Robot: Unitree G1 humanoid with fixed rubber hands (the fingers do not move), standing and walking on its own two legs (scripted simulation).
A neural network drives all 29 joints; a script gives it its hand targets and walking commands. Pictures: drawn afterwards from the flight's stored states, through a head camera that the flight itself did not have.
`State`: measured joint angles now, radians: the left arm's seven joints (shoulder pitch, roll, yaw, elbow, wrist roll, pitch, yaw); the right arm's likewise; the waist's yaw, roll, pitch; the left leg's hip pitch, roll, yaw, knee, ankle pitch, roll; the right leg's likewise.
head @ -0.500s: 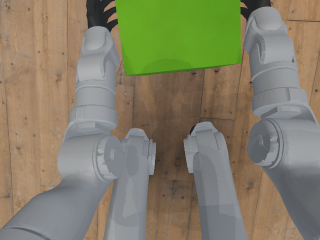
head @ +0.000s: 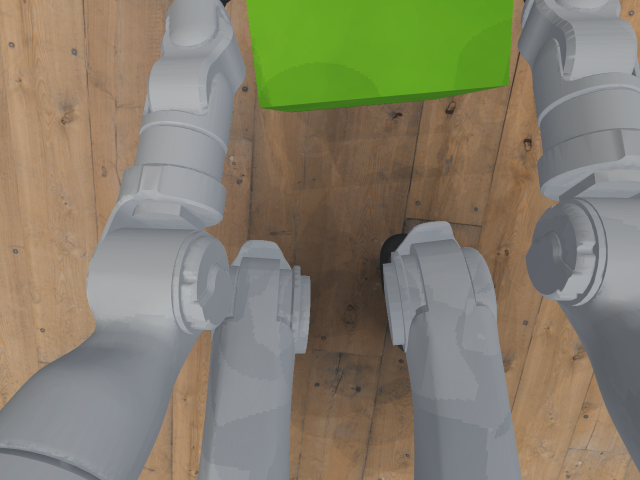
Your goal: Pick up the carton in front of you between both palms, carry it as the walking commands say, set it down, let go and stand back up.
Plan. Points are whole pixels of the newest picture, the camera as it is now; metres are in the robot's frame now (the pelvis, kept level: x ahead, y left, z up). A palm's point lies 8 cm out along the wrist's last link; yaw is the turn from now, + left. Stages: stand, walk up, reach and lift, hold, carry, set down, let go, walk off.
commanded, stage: set down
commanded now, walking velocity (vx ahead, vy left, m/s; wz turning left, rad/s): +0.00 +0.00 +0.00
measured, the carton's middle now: (365, 4) +0.54 -0.08 -0.25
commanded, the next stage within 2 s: none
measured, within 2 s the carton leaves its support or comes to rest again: rests again in 0.14 s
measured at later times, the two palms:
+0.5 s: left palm (203, 13) +0.54 +0.08 -0.18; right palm out of the picture +0.52 -0.23 -0.18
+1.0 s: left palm (190, 19) +0.54 +0.10 -0.21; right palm (541, 0) +0.51 -0.25 -0.21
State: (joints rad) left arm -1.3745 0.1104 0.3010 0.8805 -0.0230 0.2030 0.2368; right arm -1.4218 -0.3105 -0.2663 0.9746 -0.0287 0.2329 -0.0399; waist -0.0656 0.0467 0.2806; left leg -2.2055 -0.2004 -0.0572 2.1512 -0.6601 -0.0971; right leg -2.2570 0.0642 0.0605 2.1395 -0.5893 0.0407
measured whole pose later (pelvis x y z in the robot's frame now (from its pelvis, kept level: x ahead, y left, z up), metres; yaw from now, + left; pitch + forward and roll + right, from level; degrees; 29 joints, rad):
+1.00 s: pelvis -0.01 +0.00 -0.02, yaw +0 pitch +32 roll +2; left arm -1.51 0.24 0.26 1.07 -0.03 0.11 0.12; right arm -1.53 -0.42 -0.30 1.17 -0.02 0.09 0.01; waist -0.06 0.04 0.52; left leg -2.14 -0.15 -0.02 2.23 -0.66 -0.08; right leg -2.19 0.02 0.04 2.22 -0.59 0.01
